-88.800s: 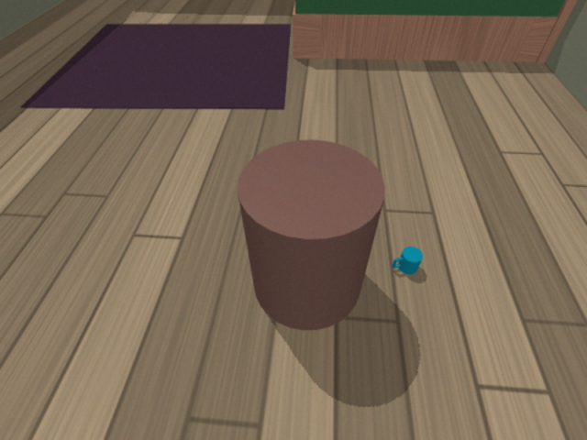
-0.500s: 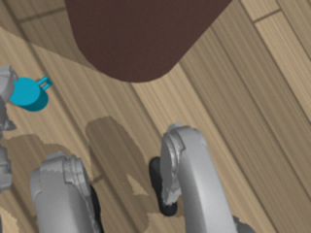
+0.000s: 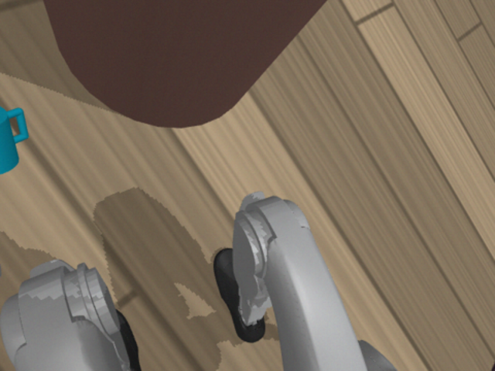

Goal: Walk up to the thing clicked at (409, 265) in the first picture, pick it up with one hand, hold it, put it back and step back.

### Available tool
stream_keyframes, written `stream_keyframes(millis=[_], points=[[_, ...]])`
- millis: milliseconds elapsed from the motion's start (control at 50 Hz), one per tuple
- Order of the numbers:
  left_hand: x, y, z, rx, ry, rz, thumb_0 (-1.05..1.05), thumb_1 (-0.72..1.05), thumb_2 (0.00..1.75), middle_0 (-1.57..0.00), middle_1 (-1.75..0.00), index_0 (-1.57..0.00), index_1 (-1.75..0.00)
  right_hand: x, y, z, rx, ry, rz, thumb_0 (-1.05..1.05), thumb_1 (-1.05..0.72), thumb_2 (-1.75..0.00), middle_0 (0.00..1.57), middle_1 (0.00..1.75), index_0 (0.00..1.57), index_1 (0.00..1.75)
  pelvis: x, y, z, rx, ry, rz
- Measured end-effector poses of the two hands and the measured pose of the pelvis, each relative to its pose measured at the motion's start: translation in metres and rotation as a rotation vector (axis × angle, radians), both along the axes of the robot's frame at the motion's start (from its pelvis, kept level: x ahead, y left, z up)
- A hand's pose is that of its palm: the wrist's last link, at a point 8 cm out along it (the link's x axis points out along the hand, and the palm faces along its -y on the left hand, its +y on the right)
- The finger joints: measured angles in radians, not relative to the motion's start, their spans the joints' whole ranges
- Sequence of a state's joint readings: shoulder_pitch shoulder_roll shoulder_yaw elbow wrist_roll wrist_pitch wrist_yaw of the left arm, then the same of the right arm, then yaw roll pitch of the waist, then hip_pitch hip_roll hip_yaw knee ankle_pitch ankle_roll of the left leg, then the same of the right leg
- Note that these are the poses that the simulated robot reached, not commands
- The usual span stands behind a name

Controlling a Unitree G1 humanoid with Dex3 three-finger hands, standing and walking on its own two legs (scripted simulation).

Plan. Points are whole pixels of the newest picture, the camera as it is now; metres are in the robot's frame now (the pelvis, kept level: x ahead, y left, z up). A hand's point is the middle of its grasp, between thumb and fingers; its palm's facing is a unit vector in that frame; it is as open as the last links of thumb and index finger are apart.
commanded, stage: rest palm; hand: left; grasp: from above
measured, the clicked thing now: out of the picture +0.53 +0.26 -0.25
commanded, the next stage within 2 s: close in 0.40 s
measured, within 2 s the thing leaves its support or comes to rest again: neither
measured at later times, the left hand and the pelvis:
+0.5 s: hand out of the picture +0.47 +0.28 -0.21, palm faces -0.41 -0.12 -0.90, open 14.2 cm; pelvis +0.00 +0.00 +0.01, yaw +0 degrees
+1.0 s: hand out of the picture +0.48 +0.28 -0.20, palm faces -0.40 -0.13 -0.91, open 12.8 cm; pelvis +0.00 +0.00 +0.01, yaw -1 degrees
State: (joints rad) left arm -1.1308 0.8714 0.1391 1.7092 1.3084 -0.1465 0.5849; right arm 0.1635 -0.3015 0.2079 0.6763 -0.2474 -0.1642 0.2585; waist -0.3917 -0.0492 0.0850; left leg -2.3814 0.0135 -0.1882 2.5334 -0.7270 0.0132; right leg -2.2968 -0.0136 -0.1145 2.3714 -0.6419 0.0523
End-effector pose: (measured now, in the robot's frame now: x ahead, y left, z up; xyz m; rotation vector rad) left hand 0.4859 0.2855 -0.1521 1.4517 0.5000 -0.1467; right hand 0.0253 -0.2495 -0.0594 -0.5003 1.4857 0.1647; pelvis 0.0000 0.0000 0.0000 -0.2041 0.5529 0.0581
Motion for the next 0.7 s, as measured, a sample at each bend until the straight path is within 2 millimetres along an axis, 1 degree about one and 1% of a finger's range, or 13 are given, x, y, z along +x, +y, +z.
stream_keyframes(millis=[100, 200, 340, 520, 600, 700], points=[[0.0, 0.002, 0.0, -0.007, 0.018, 0.005, 0.0, -0.49, 1.03, -0.1, -1.04, 0.0, -1.03, -0.016, 0.004, 0.001, 0.015, 0.048, -0.03, 0.0, -0.9, -0.9, 0.21, 0.3, 0.2, 0.3, 0.0, -0.001, 0.001, -0.001, 0.002, -0.002], [-0.004, 0.004, 0.003, -0.011, 0.033, -0.007, 0.0, -0.52, 1.03, -0.09, -1.03, 0.0, -1.0, -0.021, 0.002, 0.006, 0.002, 0.062, -0.039, 0.0, -0.9, -0.9, 0.21, 0.3, 0.2, 0.3, 0.0, -0.001, 0.004, -0.005, 0.003, -0.005], [-0.01, 0.006, 0.006, -0.018, 0.036, -0.035, 0.0, -0.52, 1.03, -0.1, -1.02, 0.0, -0.98, -0.013, -0.004, 0.013, -0.025, 0.029, 0.006, 0.0, -0.9, -0.9, 0.21, 0.3, 0.2, 0.3, -0.003, 0.0, 0.005, -0.01, -0.013, -0.003], [-0.013, -0.002, 0.004, -0.014, 0.011, -0.069, 0.0, -0.47, 1.04, -0.13, -1.04, 0.0, -0.99, 0.007, -0.004, 0.015, -0.025, -0.021, 0.073, 0.0, -0.91, -0.91, 0.2, 0.3, 0.2, 0.3, -0.005, 0.0, 0.006, -0.01, -0.023, 0.0], [-0.012, -0.003, 0.002, -0.006, -0.002, -0.062, 0.0, -0.42, 1.03, -0.16, -1.04, -0.01, -0.99, 0.013, -0.003, 0.014, -0.019, -0.038, 0.093, 0.0, -0.91, -0.9, 0.2, 0.3, 0.2, 0.3, -0.005, 0.0, 0.005, -0.011, -0.027, -0.001], [-0.008, -0.003, 0.002, 0.0, -0.012, -0.046, 0.0, -0.34, 0.99, -0.21, -1.04, -0.05, -0.99, 0.013, -0.002, 0.013, -0.009, -0.038, 0.095, 0.0, -0.91, -0.9, 0.2, 0.3, 0.2, 0.3, -0.005, 0.0, 0.004, -0.011, -0.024, -0.002]])
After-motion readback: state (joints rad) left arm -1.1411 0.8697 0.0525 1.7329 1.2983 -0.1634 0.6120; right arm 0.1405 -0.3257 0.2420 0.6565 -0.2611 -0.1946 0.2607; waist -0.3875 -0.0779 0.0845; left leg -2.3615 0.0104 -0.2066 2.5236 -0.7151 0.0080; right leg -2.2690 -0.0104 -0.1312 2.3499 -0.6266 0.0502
